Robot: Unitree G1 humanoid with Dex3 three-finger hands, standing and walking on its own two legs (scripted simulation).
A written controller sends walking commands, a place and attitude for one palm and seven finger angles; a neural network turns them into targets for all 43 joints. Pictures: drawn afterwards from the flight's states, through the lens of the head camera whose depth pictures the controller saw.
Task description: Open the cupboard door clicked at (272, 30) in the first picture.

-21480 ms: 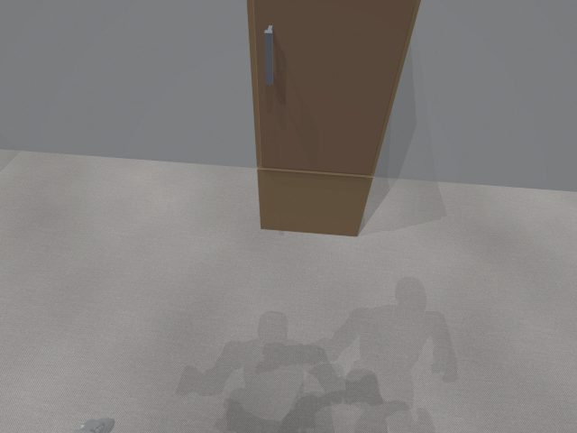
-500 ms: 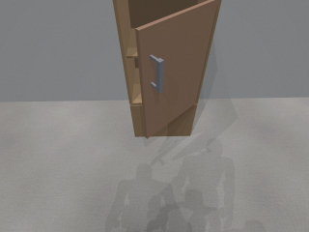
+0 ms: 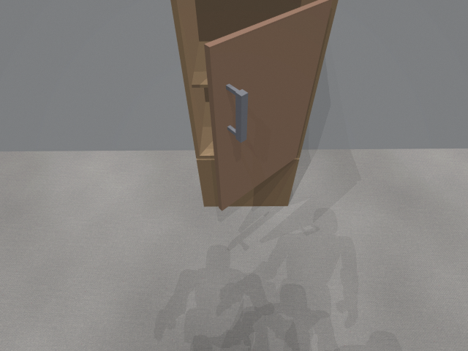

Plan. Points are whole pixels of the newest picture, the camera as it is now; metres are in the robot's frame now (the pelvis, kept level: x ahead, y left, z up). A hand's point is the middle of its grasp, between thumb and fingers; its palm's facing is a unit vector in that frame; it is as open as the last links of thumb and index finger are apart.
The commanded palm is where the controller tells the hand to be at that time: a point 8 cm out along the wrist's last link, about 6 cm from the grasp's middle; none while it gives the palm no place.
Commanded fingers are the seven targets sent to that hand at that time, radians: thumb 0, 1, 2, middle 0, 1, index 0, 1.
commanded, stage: walk to a spot facing it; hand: left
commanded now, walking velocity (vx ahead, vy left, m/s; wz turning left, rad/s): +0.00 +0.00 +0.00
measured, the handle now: (236, 113) +0.63 +0.03 +0.04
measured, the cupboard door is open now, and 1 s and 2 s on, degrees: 41 41 41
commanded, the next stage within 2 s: none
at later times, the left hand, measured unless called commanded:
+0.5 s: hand out of the picture +0.08 +0.18 -0.18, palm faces -0.14 -0.95 -0.28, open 7.4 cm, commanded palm none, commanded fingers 0.00 0.90 0.90 -0.20 -0.30 -0.20 -0.30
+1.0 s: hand (159, 344) +0.17 +0.17 -0.19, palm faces -0.39 -0.89 -0.24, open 7.4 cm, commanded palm none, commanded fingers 0.00 0.90 0.90 -0.20 -0.30 -0.20 -0.30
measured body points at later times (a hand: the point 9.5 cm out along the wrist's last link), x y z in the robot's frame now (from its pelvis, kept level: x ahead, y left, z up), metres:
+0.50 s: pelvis +0.00 -0.02 -0.02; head +0.05 -0.06 +0.42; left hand +0.09 +0.23 -0.16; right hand +0.00 -0.27 -0.19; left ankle +0.01 +0.12 -0.74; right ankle -0.01 -0.10 -0.75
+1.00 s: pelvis +0.02 +0.00 -0.01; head +0.08 -0.01 +0.43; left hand +0.19 +0.22 -0.17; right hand +0.02 -0.28 -0.14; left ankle +0.08 +0.13 -0.75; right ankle -0.04 -0.10 -0.71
